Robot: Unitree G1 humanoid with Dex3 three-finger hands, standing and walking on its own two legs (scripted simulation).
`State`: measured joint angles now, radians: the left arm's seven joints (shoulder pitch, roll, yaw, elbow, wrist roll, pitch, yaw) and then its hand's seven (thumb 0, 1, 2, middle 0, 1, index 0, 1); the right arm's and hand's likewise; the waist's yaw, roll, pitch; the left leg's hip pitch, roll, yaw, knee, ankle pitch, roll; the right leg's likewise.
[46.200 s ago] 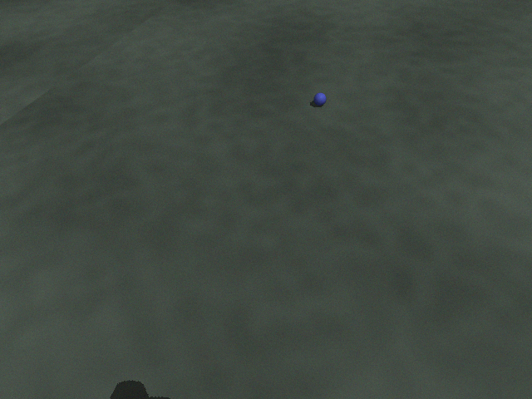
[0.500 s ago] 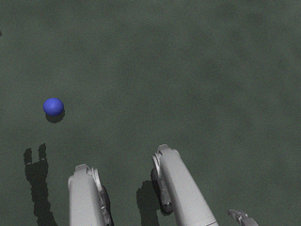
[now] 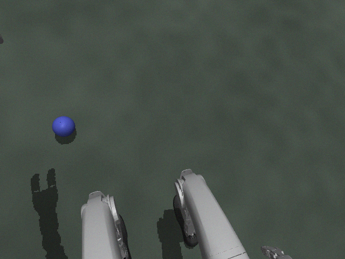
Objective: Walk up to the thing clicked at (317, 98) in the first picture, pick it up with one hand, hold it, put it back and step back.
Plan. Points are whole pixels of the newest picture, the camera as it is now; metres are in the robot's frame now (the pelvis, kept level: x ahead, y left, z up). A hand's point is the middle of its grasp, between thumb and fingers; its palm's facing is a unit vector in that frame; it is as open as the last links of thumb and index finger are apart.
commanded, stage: go down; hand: left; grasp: from above
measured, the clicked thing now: (63, 126) +0.58 +0.27 -0.50
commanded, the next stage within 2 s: approach in 1.26 s
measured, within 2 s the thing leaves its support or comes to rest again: neither
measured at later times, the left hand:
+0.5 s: hand out of the picture +0.55 +0.29 -0.04, palm faces -0.42 -0.05 -0.91, open 14.4 cm
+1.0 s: hand out of the picture +0.55 +0.29 -0.04, palm faces -0.43 -0.05 -0.90, open 14.4 cm
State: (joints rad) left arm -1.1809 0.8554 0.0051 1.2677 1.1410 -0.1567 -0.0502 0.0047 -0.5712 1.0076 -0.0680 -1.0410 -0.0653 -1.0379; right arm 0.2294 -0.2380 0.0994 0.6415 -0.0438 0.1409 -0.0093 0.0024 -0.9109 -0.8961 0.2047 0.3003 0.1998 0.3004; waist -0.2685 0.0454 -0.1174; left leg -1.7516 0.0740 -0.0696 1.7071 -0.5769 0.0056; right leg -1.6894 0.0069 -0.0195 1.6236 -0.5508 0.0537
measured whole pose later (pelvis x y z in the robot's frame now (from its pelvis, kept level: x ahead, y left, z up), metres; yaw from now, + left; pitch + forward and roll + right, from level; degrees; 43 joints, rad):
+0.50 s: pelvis +0.00 +0.00 +0.01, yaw +0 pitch +35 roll -6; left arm -1.15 0.83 0.00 1.29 1.15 -0.14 -0.01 0.00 -0.58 1.01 -0.07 -1.04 -0.06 -1.03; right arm 0.24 -0.23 0.09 0.64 -0.04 0.14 -0.01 0.00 -0.91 -0.90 0.20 0.30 0.20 0.30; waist -0.27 0.04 -0.13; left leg -1.73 0.08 -0.07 1.68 -0.58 0.01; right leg -1.66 0.01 -0.02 1.59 -0.55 0.05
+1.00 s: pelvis +0.01 +0.00 +0.02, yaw +0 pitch +35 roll -7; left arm -1.13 0.81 -0.02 1.29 1.14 -0.13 0.00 0.00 -0.58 1.00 -0.07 -1.04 -0.06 -1.03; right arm 0.24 -0.23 0.09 0.64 -0.04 0.14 0.00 0.00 -0.91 -0.90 0.20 0.30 0.20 0.30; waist -0.26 0.05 -0.13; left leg -1.69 0.08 -0.07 1.66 -0.59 0.01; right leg -1.63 0.01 -0.02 1.57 -0.56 0.05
